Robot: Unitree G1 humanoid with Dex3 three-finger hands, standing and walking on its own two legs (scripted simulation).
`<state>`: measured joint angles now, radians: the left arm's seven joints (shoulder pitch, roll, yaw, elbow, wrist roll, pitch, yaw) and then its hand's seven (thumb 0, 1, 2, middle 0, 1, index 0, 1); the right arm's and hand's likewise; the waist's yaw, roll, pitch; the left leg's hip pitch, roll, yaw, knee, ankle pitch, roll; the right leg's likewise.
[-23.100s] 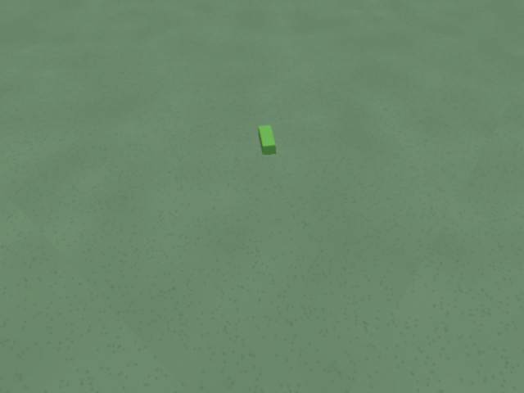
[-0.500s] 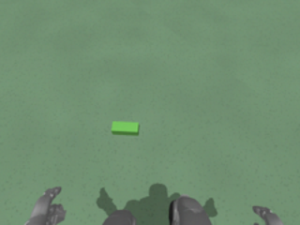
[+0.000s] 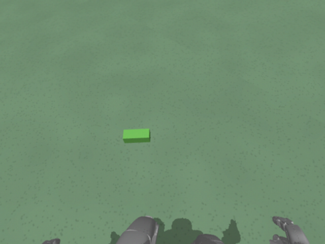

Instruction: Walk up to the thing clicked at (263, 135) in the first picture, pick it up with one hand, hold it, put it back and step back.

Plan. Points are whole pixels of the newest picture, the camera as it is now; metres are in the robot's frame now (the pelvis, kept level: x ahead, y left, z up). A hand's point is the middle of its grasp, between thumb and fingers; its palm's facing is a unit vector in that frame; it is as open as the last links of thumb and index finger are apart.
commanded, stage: walk up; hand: left
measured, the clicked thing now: (136, 135) +0.80 +0.26 -0.73
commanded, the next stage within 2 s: stand in 1.00 s
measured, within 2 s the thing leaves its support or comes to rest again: neither
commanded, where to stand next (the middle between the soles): +0.36 +0.01 m, yaw +2 degrees
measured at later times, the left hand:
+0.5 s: hand out of the picture +0.00 +0.27 -0.14, palm faces +0.04 -0.94 -0.35, open 7.4 cm
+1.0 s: hand out of the picture +0.06 +0.27 -0.13, palm faces +0.03 -0.94 -0.35, open 7.4 cm
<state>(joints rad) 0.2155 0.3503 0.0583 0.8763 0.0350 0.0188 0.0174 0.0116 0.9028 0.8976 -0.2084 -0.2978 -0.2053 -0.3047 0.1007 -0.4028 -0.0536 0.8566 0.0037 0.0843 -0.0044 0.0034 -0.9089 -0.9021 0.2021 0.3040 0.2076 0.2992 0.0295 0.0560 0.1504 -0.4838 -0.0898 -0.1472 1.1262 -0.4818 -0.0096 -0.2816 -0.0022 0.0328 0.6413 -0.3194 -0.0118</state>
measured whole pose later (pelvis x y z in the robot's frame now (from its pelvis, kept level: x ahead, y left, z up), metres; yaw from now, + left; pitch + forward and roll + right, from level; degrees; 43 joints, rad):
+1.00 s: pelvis -0.03 +0.01 +0.02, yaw +1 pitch -2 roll +0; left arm 0.09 0.35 0.03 1.08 0.00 -0.02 0.00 0.01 0.91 0.90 -0.20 -0.30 -0.20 -0.30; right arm 0.09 -0.33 -0.03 1.07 -0.02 -0.02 0.01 0.00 -0.91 -0.90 0.20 0.30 0.21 0.30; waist 0.00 0.00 0.06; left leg -0.10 0.00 -0.01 0.40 -0.26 -0.01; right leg -0.15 0.00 0.06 0.41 -0.22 0.02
